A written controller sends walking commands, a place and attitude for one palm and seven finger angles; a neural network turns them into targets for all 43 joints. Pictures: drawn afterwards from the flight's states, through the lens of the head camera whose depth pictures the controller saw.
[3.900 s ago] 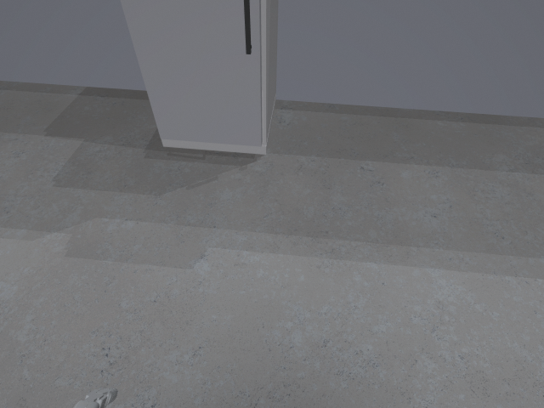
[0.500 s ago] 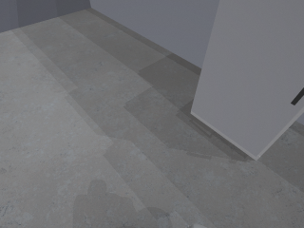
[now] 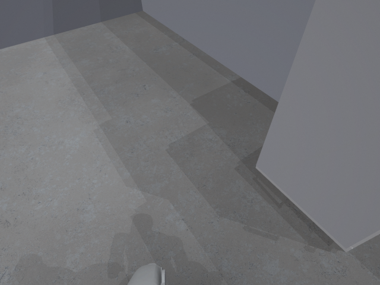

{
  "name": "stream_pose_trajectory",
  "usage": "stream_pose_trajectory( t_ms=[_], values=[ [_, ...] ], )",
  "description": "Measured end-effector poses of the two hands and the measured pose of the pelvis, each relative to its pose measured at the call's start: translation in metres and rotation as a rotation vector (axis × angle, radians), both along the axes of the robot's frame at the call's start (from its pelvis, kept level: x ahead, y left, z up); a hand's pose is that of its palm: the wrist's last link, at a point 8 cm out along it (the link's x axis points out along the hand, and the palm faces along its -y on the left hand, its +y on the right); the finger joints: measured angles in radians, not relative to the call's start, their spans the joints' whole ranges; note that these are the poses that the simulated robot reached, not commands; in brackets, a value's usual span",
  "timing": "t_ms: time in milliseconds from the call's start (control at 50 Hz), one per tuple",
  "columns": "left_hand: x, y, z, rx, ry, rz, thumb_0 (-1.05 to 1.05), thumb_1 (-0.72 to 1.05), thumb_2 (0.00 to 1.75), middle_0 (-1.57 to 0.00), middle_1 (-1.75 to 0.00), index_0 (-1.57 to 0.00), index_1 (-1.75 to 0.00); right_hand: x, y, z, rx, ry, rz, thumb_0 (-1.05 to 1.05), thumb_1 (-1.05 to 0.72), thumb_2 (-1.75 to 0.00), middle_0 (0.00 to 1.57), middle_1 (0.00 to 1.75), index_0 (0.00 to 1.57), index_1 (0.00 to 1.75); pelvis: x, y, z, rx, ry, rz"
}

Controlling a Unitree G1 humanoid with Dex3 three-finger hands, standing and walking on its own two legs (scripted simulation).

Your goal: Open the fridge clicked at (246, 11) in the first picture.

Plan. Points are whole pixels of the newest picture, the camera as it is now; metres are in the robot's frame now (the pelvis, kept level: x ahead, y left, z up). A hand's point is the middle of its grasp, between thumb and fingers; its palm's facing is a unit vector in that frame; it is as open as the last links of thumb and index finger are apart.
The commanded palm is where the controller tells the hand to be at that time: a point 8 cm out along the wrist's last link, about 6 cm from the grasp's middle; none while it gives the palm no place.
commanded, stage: turn to face it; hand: right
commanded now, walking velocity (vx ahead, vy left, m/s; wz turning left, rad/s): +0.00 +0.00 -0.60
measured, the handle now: out of the picture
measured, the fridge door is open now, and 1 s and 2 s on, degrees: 0 0 0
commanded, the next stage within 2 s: take the last steps up to it in 1.56 s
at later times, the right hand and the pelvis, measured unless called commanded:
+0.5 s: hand out of the picture +0.15 -0.18 -0.18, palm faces +0.24 +0.95 -0.19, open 7.3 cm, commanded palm none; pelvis +0.07 +0.02 -0.02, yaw -13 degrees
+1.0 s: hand out of the picture +0.05 -0.22 -0.16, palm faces +0.49 +0.83 -0.27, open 7.4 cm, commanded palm none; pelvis +0.05 +0.02 +0.00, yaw -28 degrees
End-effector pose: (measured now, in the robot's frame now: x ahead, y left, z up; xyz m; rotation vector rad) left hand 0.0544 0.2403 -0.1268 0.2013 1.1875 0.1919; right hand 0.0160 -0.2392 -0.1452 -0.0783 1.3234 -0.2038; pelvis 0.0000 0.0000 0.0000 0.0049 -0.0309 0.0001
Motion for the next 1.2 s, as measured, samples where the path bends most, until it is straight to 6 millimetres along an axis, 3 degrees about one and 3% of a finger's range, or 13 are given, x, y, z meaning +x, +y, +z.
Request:
stream_pose_trajectory(
  t_ms=[100,160,220,280,340,400,560,620,800,940,1060,1120,1200],
  values=[
    [-0.028,0.016,-0.013,-0.023,0.147,0.073,-0.01,0.94,0.90,-0.20,-0.30,-0.20,-0.30,0.086,0.010,0.010,-0.045,-0.101,0.094,0.01,-0.91,-0.90,0.19,0.30,0.20,0.30,0.029,0.012,-0.002,-0.011,0.010,0.010],
    [-0.040,0.022,-0.030,-0.066,0.233,0.101,0.00,0.92,0.90,-0.20,-0.30,-0.20,-0.30,0.127,0.025,0.008,-0.076,-0.166,0.131,0.01,-0.91,-0.90,0.19,0.30,0.20,0.30,0.050,0.028,-0.013,-0.035,0.011,-0.008],
    [-0.039,0.024,-0.042,-0.102,0.300,0.105,0.00,0.92,0.90,-0.20,-0.30,-0.20,-0.30,0.148,0.042,0.011,-0.080,-0.203,0.133,0.00,-0.91,-0.90,0.19,0.30,0.20,0.30,0.063,0.036,-0.017,-0.020,0.010,-0.039],
    [-0.020,0.022,-0.041,-0.120,0.314,0.068,0.01,0.91,0.90,-0.20,-0.30,-0.20,-0.29,0.153,0.053,0.016,-0.069,-0.222,0.100,0.00,-0.91,-0.90,0.19,0.30,0.20,0.30,0.069,0.038,-0.012,-0.022,0.005,-0.079],
    [0.010,0.019,-0.037,-0.124,0.271,0.022,0.01,0.91,0.90,-0.20,-0.30,-0.20,-0.29,0.146,0.056,0.017,-0.055,-0.218,0.050,0.00,-0.91,-0.90,0.20,0.30,0.20,0.30,0.072,0.038,-0.008,-0.021,0.002,-0.114],
    [0.044,0.016,-0.032,-0.112,0.206,-0.032,0.01,0.91,0.90,-0.20,-0.30,-0.20,-0.30,0.138,0.047,0.016,-0.058,-0.222,-0.010,-0.01,-0.92,-0.90,0.20,0.30,0.21,0.30,0.073,0.034,-0.007,-0.012,0.003,-0.152],
    [0.123,0.002,-0.017,0.015,0.040,-0.201,0.01,0.91,0.90,-0.20,-0.30,-0.20,-0.30,0.086,-0.004,-0.022,-0.039,-0.173,-0.172,0.00,-0.91,-0.90,0.20,0.30,0.21,0.30,0.068,0.007,-0.027,0.029,-0.001,-0.257],
    [0.135,-0.005,-0.005,0.046,0.006,-0.242,0.01,0.91,0.90,-0.20,-0.30,-0.20,-0.30,0.061,-0.019,-0.024,-0.043,-0.104,-0.207,0.00,-0.91,-0.90,0.20,0.30,0.20,0.30,0.064,0.001,-0.023,0.035,0.005,-0.276],
    [0.149,-0.022,0.011,0.052,0.028,-0.348,0.01,0.90,0.90,-0.20,-0.30,-0.20,-0.30,0.013,-0.037,0.004,-0.085,-0.062,-0.314,0.01,-0.91,-0.90,0.19,0.30,0.20,0.30,0.059,-0.004,-0.001,0.045,0.029,-0.372],
    [0.159,-0.022,0.002,0.009,0.036,-0.416,0.01,0.90,0.90,-0.20,-0.30,-0.20,-0.30,0.003,-0.025,0.014,-0.126,-0.089,-0.371,0.01,-0.91,-0.90,0.19,0.30,0.20,0.30,0.054,0.012,-0.002,0.036,0.026,-0.454],
    [0.171,-0.006,-0.018,-0.032,0.053,-0.475,0.01,0.90,0.90,-0.20,-0.30,-0.21,-0.30,-0.001,0.005,0.024,-0.169,-0.150,-0.417,0.01,-0.91,-0.90,0.19,0.30,0.20,0.30,0.051,0.041,-0.008,0.019,0.028,-0.532],
    [0.181,0.002,-0.026,-0.045,0.058,-0.505,0.01,0.90,0.90,-0.20,-0.30,-0.20,-0.30,-0.015,0.027,0.027,-0.196,-0.157,-0.448,0.01,-0.91,-0.90,0.20,0.30,0.20,0.30,0.049,0.056,-0.012,0.003,0.023,-0.570],
    [0.192,0.006,-0.020,-0.045,0.064,-0.564,0.01,0.90,0.90,-0.20,-0.30,-0.20,-0.30,-0.042,0.053,0.034,-0.187,-0.123,-0.510,0.01,-0.91,-0.90,0.20,0.30,0.21,0.30,0.048,0.064,-0.004,-0.015,0.015,-0.630]
  ],
)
